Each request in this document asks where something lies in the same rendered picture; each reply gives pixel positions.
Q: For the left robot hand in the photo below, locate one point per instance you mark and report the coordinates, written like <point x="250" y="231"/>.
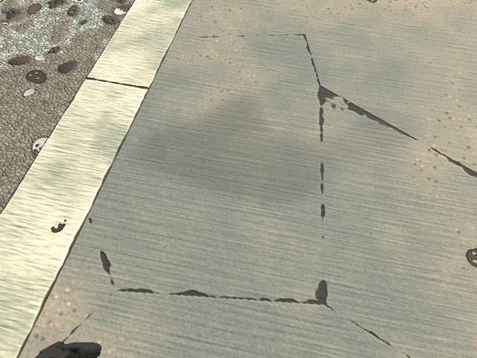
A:
<point x="71" y="350"/>

